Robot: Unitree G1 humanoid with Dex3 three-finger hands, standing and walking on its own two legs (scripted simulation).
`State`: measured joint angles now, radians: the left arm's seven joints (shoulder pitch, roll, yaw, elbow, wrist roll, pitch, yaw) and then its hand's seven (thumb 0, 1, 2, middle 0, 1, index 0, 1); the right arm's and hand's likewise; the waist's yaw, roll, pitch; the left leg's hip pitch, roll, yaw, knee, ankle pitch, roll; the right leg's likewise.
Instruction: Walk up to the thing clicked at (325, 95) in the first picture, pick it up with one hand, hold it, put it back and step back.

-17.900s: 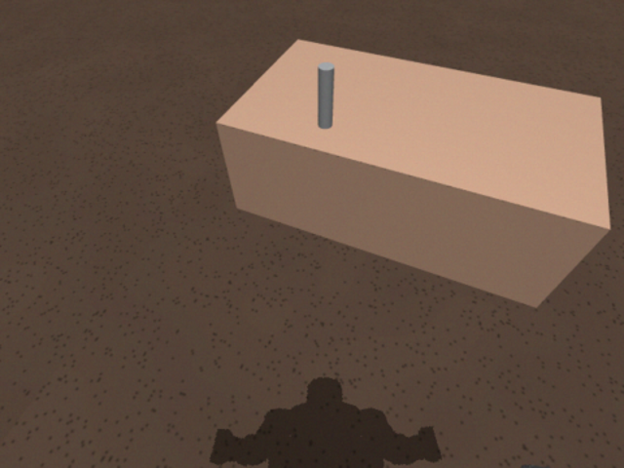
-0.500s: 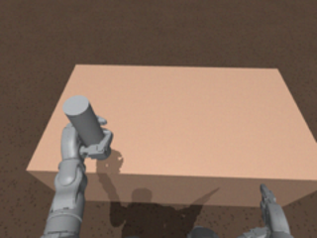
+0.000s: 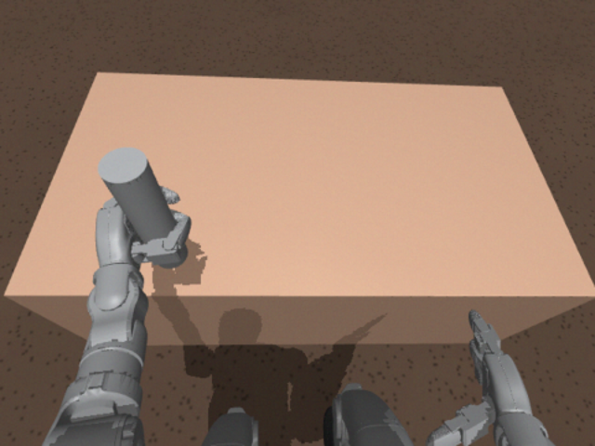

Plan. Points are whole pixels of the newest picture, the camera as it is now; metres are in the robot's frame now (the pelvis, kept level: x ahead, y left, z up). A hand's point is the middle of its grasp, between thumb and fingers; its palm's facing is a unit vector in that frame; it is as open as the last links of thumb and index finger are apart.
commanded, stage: crouch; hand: left
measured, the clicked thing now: (151, 217) +0.39 +0.19 +0.04
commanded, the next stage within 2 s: lower in 1.08 s
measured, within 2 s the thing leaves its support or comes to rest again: neither
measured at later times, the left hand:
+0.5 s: hand (177, 208) +0.47 +0.18 -0.05, palm faces +0.14 -0.99 +0.01, open 6.7 cm
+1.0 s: hand (182, 202) +0.50 +0.19 -0.09, palm faces +0.14 -0.99 +0.01, open 6.7 cm
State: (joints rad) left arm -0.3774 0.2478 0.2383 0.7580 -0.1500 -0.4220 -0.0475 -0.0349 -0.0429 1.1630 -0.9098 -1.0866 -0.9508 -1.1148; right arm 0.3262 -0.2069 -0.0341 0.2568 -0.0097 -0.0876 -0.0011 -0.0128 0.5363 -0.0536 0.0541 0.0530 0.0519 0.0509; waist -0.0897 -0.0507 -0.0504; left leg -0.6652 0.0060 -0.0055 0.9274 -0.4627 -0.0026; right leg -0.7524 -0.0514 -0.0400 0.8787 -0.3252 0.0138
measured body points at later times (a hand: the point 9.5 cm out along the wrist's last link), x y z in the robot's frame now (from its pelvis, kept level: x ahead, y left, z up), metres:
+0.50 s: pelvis -0.02 +0.01 -0.06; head +0.12 +0.05 +0.37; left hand +0.45 +0.24 -0.05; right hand +0.14 -0.25 -0.04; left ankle +0.00 +0.12 -0.69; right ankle +0.06 -0.13 -0.69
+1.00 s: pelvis -0.02 +0.01 -0.09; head +0.14 +0.06 +0.33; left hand +0.49 +0.24 -0.08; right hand +0.14 -0.26 -0.04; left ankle +0.00 +0.12 -0.69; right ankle +0.06 -0.13 -0.69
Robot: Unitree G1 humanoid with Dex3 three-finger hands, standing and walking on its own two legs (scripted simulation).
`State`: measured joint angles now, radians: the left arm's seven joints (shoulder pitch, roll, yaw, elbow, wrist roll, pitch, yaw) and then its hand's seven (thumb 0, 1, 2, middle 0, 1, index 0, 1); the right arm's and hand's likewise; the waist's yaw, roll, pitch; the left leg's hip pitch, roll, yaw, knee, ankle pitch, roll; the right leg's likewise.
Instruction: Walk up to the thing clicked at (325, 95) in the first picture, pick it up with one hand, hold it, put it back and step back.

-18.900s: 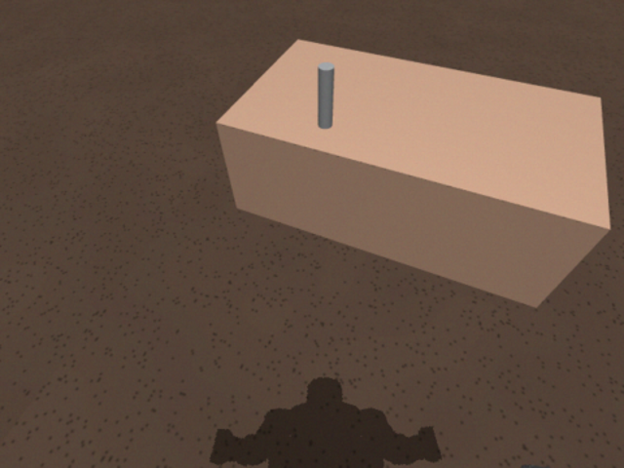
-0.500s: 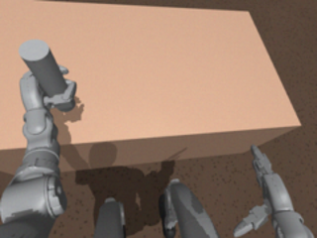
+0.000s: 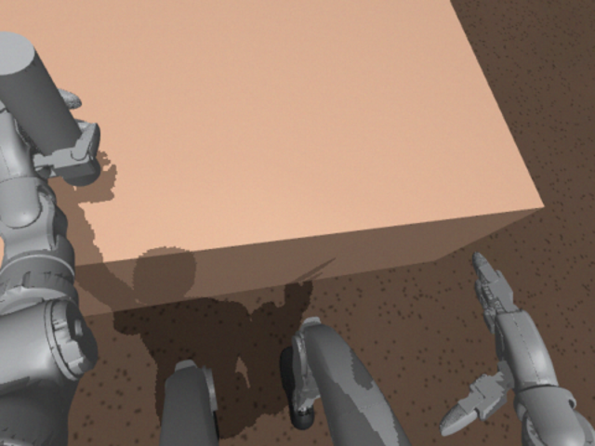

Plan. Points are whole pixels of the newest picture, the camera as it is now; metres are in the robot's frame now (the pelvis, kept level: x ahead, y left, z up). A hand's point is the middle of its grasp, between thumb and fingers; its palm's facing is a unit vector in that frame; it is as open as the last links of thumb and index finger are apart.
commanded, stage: crouch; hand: left
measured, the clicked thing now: (50, 125) +0.52 +0.20 +0.02
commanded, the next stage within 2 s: lower in 0.08 s
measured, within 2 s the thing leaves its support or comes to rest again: rests again in 1.12 s
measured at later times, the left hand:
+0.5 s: hand (80, 147) +0.53 +0.19 -0.05, palm faces +0.16 -0.99 -0.01, open 6.6 cm
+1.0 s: hand (91, 157) +0.54 +0.19 -0.09, palm faces +0.15 -0.99 -0.02, open 6.6 cm
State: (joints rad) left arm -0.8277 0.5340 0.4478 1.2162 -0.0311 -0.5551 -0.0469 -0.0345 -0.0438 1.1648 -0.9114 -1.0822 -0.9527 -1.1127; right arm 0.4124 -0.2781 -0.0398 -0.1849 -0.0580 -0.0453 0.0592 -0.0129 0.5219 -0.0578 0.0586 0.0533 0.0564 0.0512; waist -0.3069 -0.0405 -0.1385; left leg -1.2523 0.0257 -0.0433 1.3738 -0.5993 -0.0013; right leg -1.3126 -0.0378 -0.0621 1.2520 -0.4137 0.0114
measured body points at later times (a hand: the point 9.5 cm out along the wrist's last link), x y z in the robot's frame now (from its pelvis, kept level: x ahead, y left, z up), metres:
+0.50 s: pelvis +0.00 +0.01 -0.02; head +0.18 +0.07 +0.38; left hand +0.52 +0.25 -0.04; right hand +0.16 -0.26 +0.03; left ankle +0.02 +0.11 -0.60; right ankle +0.09 -0.14 -0.60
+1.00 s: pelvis -0.01 +0.00 -0.05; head +0.20 +0.08 +0.34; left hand +0.53 +0.24 -0.08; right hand +0.16 -0.26 +0.02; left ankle +0.02 +0.11 -0.60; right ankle +0.09 -0.14 -0.60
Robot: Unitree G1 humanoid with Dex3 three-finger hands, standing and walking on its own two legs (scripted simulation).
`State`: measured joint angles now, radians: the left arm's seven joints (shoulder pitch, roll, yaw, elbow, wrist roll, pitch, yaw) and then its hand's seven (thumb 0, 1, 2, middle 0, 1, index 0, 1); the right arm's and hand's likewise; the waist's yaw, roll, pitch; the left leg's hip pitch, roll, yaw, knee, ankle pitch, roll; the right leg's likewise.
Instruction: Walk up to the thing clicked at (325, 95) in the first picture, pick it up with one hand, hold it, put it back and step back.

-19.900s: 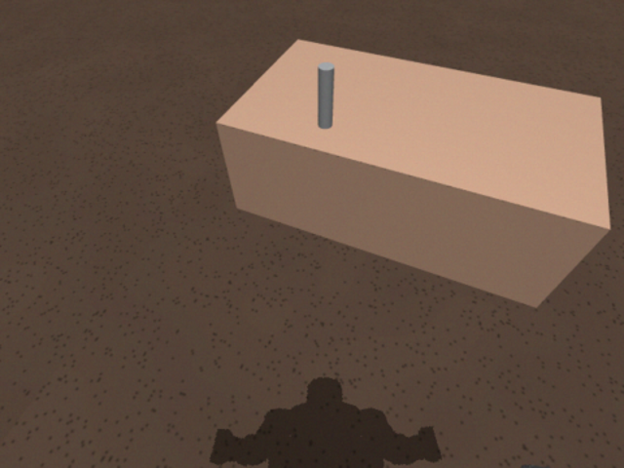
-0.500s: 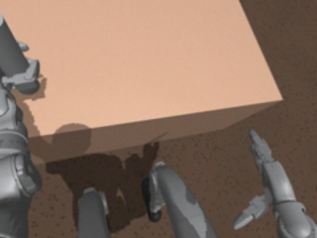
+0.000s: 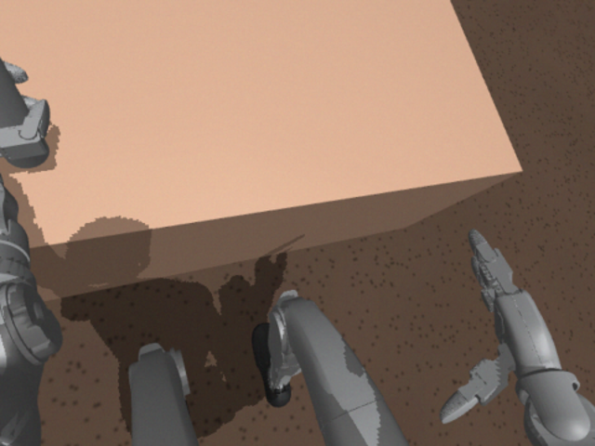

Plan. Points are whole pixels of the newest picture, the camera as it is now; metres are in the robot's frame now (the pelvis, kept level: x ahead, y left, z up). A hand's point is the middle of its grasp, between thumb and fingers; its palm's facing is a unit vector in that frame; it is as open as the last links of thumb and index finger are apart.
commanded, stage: lower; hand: left
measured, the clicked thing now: out of the picture +0.55 +0.21 -0.02
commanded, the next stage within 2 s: loosen in 0.26 s
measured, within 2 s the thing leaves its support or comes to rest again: rests again in 0.12 s
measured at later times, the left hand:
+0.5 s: hand (23, 117) +0.55 +0.20 -0.06, palm faces +0.17 -0.99 -0.03, open 6.7 cm
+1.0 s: hand (25, 117) +0.55 +0.20 -0.06, palm faces +0.18 -0.98 -0.01, open 12.6 cm
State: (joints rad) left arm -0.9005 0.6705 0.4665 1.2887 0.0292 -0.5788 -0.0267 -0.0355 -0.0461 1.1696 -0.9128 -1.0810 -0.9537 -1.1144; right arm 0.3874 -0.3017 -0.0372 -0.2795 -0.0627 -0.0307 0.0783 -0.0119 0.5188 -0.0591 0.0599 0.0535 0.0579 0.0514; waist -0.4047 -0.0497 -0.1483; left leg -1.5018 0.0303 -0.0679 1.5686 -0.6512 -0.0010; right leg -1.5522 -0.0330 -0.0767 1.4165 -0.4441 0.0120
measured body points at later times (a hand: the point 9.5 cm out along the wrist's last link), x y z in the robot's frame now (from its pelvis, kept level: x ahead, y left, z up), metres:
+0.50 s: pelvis -0.01 +0.00 -0.01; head +0.21 +0.09 +0.37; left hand +0.54 +0.25 -0.05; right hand +0.18 -0.25 +0.07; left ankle +0.02 +0.11 -0.55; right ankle +0.10 -0.14 -0.55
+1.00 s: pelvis -0.01 +0.00 -0.02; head +0.21 +0.09 +0.37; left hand +0.54 +0.25 -0.06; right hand +0.17 -0.25 +0.07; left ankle +0.02 +0.11 -0.55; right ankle +0.10 -0.14 -0.55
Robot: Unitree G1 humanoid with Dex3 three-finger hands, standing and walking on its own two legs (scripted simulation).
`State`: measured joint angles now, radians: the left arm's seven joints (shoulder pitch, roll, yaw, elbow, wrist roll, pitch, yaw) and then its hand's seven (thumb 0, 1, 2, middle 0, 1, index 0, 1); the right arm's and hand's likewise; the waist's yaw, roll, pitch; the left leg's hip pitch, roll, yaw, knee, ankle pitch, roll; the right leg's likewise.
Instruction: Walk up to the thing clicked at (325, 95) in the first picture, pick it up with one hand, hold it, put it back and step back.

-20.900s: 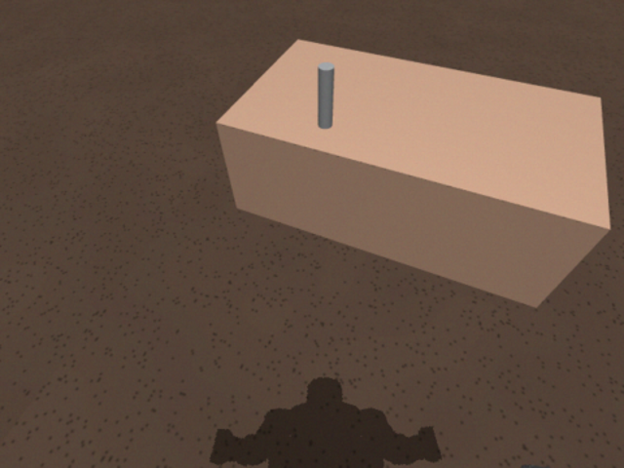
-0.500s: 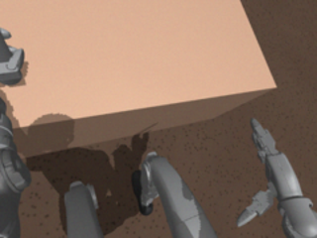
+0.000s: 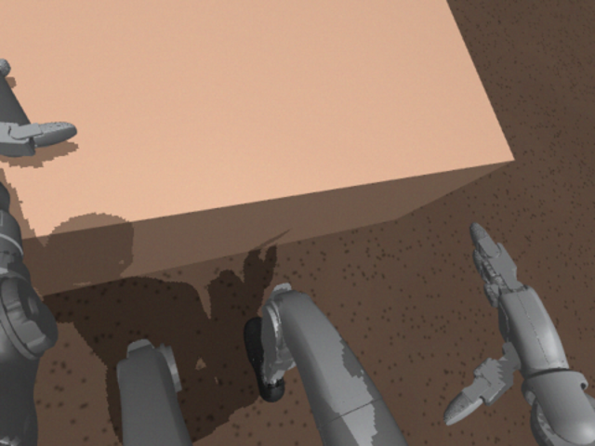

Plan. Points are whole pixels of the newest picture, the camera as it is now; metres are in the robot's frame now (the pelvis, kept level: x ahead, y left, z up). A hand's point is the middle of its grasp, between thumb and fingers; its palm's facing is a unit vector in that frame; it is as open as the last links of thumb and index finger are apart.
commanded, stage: withdraw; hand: left
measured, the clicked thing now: out of the picture +0.56 +0.21 -0.02
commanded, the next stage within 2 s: rise in 0.48 s
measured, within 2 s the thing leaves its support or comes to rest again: neither
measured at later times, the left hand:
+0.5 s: hand out of the picture +0.58 +0.26 +0.05, palm faces +0.23 -0.97 -0.02, open 17.4 cm
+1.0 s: hand out of the picture +0.53 +0.32 +0.16, palm faces +0.36 -0.90 -0.26, open 17.6 cm
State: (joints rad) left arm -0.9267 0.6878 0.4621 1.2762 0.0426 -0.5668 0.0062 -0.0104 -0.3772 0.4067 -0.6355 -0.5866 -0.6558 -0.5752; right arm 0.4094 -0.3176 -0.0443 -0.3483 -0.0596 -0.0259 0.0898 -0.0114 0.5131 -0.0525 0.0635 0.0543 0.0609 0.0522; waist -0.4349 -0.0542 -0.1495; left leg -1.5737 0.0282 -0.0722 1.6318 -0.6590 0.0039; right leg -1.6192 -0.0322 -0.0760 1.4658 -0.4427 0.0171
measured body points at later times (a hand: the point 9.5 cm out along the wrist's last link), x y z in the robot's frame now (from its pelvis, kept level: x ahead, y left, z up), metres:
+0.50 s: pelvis +0.01 +0.00 +0.03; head +0.21 +0.08 +0.43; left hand +0.56 +0.31 +0.05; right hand +0.18 -0.26 +0.11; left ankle +0.03 +0.11 -0.54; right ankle +0.11 -0.14 -0.54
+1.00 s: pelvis +0.04 +0.01 +0.12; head +0.15 +0.05 +0.56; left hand +0.50 +0.37 +0.18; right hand +0.21 -0.22 +0.12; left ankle +0.03 +0.11 -0.54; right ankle +0.11 -0.14 -0.54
